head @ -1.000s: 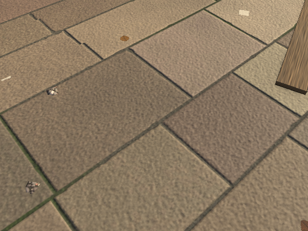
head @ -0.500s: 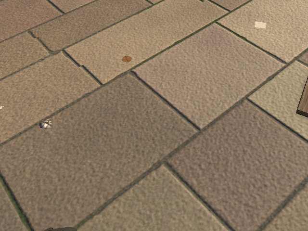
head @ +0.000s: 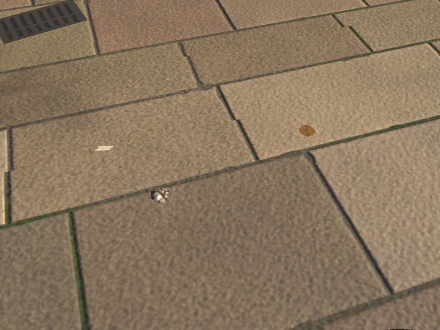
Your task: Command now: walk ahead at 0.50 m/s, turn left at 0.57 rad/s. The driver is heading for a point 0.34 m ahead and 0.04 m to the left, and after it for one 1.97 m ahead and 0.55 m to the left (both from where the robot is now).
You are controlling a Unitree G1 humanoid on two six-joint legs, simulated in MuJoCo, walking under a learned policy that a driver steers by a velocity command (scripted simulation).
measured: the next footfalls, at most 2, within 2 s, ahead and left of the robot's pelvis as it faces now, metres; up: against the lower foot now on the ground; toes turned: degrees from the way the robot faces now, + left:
right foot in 0.50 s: +0.48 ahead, -0.07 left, +0.00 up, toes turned +15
left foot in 1.02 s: +0.70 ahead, +0.24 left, +0.00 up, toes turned +17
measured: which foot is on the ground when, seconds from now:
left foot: down 0.00-0.52, up 0.54-1.00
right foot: down 0.00-0.00, up 0.02-0.48, down 0.50-1.00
